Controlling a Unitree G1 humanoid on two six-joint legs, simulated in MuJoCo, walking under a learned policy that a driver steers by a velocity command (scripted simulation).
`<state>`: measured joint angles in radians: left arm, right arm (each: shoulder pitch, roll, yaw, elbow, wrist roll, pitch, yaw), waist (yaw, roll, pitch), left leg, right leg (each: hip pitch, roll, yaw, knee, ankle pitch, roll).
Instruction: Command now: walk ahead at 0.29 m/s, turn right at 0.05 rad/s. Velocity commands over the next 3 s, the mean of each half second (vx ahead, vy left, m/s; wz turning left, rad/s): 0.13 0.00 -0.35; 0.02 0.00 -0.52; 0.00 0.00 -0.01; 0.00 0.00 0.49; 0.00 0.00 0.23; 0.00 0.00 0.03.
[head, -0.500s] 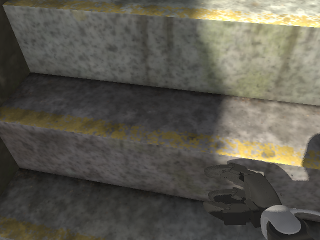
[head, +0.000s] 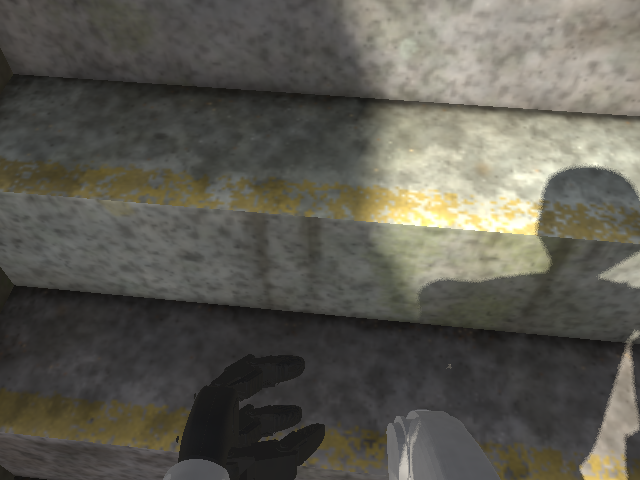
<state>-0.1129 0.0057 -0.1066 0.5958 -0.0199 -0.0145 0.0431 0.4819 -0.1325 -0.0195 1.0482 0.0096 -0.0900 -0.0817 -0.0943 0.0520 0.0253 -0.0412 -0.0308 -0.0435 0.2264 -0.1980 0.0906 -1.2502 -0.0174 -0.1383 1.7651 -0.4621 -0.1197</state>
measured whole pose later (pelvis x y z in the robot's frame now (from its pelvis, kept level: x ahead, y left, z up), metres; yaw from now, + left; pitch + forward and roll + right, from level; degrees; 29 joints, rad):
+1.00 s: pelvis +0.16 +0.04 +0.20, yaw -29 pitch +3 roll +1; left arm 0.11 0.14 0.02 0.64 0.01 0.02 0.00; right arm 0.26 -0.21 -0.05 0.70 0.01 -0.07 -0.08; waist -0.01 0.00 0.00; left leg -0.31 0.09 0.22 0.69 -0.40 0.01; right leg -0.45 -0.02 -0.04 0.65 -0.22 -0.03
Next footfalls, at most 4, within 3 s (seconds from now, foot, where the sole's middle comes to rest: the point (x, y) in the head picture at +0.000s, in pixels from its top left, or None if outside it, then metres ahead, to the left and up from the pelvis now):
0.04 right None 0.20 -0.08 -0.56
0.56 left None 0.22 0.14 -0.56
1.00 right None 0.19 -0.10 -0.56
1.28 left None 0.24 0.12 -0.56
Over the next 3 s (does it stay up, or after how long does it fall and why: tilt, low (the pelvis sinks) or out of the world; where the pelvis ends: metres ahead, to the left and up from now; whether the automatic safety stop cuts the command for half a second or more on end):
stays up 0.21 0.05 0.21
